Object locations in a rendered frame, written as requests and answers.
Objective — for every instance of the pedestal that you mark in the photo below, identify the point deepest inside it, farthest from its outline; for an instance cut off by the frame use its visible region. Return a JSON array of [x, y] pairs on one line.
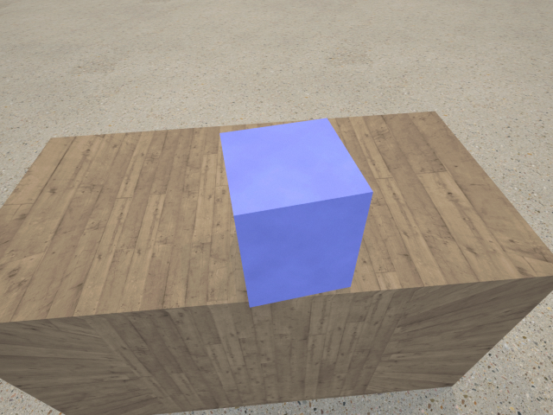
[[122, 290]]

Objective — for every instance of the carton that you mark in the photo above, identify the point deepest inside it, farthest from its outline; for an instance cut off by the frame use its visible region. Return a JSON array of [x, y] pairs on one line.
[[300, 205]]

